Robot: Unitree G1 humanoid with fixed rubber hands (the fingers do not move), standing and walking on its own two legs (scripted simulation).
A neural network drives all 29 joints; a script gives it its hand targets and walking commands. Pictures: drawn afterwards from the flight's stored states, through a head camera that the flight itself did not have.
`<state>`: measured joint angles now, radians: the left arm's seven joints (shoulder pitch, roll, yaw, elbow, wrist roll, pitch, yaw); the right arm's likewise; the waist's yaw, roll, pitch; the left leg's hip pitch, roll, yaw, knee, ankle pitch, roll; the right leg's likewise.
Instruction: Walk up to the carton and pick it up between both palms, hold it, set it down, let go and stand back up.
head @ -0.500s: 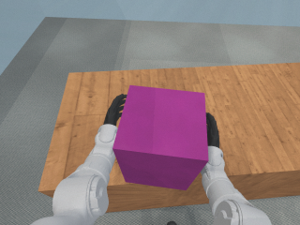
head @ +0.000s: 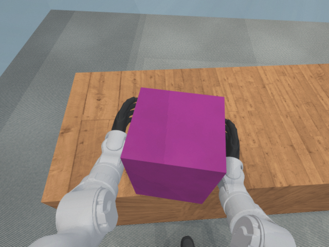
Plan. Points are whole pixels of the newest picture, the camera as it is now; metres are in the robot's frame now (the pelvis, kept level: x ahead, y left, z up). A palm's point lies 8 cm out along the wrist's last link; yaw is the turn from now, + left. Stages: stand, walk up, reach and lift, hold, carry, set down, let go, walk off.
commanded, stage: reach and lift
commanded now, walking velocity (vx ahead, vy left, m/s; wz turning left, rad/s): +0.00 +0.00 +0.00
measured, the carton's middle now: (174, 151) +0.35 -0.04 -0.02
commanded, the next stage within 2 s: none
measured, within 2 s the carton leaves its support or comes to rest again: leaves its support in 0.74 s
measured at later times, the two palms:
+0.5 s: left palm (121, 126) +0.42 +0.09 +0.03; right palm (230, 151) +0.32 -0.19 -0.01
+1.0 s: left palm (120, 112) +0.43 +0.08 +0.07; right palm (235, 135) +0.35 -0.19 +0.03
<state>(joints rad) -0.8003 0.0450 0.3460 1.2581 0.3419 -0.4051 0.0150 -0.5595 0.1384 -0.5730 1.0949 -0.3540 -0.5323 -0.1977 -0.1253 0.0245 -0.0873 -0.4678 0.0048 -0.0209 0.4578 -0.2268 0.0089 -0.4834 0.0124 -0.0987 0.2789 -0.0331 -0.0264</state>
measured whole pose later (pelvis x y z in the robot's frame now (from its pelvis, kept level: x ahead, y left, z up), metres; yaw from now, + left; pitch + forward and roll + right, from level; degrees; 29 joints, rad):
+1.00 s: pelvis +0.01 +0.00 +0.00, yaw -1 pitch +13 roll -2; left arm -0.73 0.03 0.17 1.04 0.18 -0.29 0.09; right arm -0.53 0.05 -0.27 0.97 -0.12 -0.44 -0.23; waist -0.10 0.05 -0.14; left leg -0.43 0.02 0.00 0.44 -0.23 0.01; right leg -0.45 0.03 -0.08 0.25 -0.03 -0.03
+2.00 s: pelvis +0.00 +0.01 +0.01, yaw +0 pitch -4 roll -2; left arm -0.67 -0.06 0.23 0.30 0.28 0.53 0.07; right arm -0.57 -0.01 -0.10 0.62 0.11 0.13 -0.16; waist -0.08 -0.04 0.01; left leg -0.08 0.00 0.00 0.41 -0.25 0.03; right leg -0.11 0.01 -0.08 0.24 -0.06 -0.01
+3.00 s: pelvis +0.00 +0.00 +0.01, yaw +0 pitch -6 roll -2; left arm -0.77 -0.02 0.28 0.34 0.28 0.63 0.04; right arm -0.69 -0.04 -0.07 0.62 0.18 0.26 -0.20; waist -0.10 -0.02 0.00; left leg -0.06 0.01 -0.02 0.39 -0.24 0.01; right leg -0.08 0.02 -0.09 0.24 -0.06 -0.02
